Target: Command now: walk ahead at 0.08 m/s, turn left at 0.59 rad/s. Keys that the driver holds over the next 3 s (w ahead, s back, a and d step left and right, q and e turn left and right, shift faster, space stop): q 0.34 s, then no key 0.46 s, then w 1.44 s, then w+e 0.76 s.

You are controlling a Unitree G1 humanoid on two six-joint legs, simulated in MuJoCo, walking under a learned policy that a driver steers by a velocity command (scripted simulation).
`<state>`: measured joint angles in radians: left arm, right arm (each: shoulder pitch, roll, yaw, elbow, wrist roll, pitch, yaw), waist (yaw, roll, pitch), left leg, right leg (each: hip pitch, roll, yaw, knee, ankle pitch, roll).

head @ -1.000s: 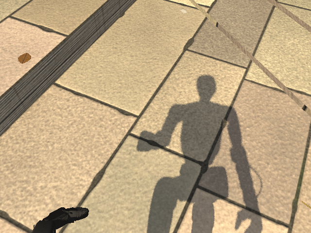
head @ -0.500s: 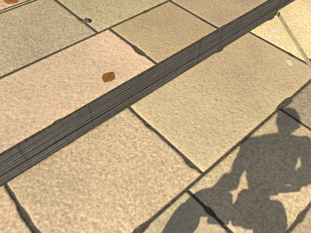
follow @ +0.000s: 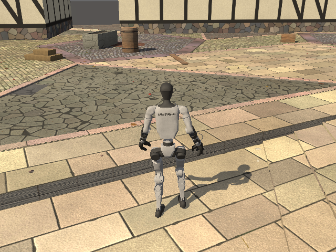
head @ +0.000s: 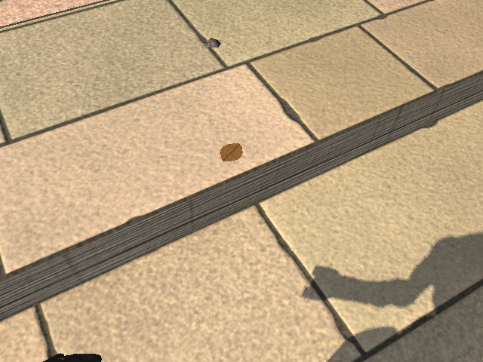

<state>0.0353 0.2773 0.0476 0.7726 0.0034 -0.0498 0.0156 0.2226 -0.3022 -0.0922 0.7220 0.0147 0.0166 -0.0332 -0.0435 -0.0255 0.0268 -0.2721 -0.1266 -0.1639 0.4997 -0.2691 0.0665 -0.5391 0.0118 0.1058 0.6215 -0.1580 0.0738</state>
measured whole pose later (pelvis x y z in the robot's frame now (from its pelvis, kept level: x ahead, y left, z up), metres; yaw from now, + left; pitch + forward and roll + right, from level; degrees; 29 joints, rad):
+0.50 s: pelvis +0.04 +0.01 -0.01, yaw +17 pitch +2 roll -1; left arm 0.13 0.31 0.07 0.77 0.01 0.01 0.01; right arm 0.19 -0.29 -0.07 0.62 -0.01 0.06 0.00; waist 0.02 -0.02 0.04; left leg -0.30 0.00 0.00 0.56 -0.30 0.02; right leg -0.37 -0.10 -0.10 0.65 -0.37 0.04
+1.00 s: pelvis +0.06 +0.03 +0.00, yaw +18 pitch -1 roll +0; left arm 0.26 0.26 0.04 0.85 0.02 0.03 -0.02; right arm 0.25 -0.24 -0.03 0.78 -0.04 0.01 0.03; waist 0.00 0.00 -0.01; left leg -0.21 -0.05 -0.01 0.55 -0.35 0.06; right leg -0.18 -0.03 0.01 0.53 -0.35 0.01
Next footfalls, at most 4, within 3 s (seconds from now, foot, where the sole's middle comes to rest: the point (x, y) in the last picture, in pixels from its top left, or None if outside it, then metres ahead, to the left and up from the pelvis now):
0.06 right None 0.15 -0.13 -0.77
0.46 left None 0.05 0.13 -0.77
0.82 right None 0.11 -0.10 -0.77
1.30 right None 0.28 -0.04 -0.77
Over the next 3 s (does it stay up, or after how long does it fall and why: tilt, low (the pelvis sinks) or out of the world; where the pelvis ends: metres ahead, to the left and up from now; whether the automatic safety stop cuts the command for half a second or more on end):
stays up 0.92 0.26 0.18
